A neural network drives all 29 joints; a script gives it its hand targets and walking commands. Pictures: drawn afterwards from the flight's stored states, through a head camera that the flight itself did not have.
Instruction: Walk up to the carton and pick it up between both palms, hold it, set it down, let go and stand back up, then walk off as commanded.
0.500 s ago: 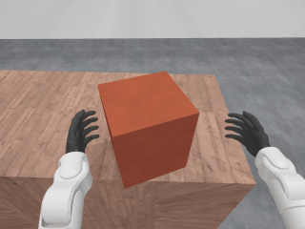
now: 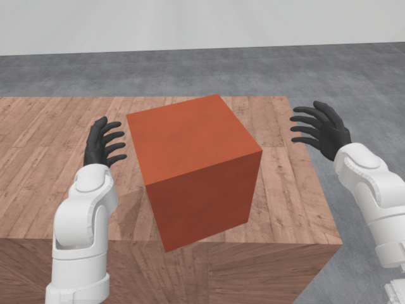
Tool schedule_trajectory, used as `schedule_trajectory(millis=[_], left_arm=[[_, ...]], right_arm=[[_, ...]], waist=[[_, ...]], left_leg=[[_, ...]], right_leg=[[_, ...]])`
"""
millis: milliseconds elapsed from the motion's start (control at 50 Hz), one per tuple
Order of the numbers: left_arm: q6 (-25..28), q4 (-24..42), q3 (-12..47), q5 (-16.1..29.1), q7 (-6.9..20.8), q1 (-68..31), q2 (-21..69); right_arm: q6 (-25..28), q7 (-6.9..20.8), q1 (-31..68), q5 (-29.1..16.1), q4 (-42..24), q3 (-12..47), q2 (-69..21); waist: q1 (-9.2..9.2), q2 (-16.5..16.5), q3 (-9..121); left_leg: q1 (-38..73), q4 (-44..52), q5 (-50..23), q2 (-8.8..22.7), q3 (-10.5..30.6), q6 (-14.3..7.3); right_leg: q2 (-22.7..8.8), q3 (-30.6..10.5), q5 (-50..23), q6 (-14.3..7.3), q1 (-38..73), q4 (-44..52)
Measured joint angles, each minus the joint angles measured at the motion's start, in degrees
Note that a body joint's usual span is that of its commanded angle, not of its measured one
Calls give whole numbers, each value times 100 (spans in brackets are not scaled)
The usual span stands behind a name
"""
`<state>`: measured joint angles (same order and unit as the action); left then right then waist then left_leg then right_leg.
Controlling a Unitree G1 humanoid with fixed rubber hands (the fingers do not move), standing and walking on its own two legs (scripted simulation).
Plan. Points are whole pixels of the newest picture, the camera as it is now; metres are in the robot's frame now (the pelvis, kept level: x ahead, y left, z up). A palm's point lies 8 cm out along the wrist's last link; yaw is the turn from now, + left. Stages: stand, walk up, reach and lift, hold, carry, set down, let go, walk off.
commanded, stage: reach and lift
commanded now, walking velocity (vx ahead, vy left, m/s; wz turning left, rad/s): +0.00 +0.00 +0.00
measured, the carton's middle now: (191, 172) +0.40 +0.03 +0.04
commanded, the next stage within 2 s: none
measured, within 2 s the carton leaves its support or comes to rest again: neither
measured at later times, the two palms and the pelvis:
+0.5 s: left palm (94, 129) +0.36 +0.19 +0.21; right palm (321, 99) +0.42 -0.21 +0.22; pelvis +0.00 +0.00 +0.00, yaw +0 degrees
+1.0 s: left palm (96, 133) +0.37 +0.19 +0.20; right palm (315, 101) +0.43 -0.21 +0.21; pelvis +0.00 +0.00 +0.00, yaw +0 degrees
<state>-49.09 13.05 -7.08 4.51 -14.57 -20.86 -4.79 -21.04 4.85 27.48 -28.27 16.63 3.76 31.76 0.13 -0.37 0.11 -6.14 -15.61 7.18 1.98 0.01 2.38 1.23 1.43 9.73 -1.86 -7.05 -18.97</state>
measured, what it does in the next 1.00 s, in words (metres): stands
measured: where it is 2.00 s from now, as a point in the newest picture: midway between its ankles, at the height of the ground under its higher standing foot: outside the picture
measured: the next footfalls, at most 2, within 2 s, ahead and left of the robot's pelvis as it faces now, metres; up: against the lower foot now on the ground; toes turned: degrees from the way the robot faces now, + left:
none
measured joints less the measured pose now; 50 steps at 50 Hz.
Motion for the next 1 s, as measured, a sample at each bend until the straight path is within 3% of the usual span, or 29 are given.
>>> schedule_trajectory(millis=[160, 260, 480, 840, 1000], left_arm=[[4, -642, -103, 9, 60, -507, -39], [5, -671, -129, -15, 60, -875, -113], [-4, -1602, -134, -45, 59, -1734, -212], [9, -1700, -136, -107, 79, -1824, -249], [636, -2398, -161, -252, 164, -1845, -129]], right_arm=[[-70, 11, 631, -6, 638, 100, 1], [-85, 13, 1001, -9, 754, 104, 3], [-214, 152, 1968, -36, 1881, 163, 39], [-196, 85, 2271, -216, 2269, 314, 93], [60, 154, 2304, -199, 2647, 484, 28]], waist=[[38, 50, 0], [106, 59, 0], [234, 60, 1], [280, 38, 1], [339, -2, 0]], left_leg=[[0, 0, -10, 2, 0, -1], [0, 0, -9, 2, 0, 5], [0, 0, 27, 2, 0, 15], [0, 0, 85, 3, 0, 37], [-1, -4, 37, 3, 0, 17]], right_leg=[[2, 0, -13, 0, 0, 0], [2, -1, -13, 0, -1, 0], [2, -3, 25, 0, 0, 0], [2, -5, 82, 0, 1, 1], [4, -5, 31, 0, 0, 1]])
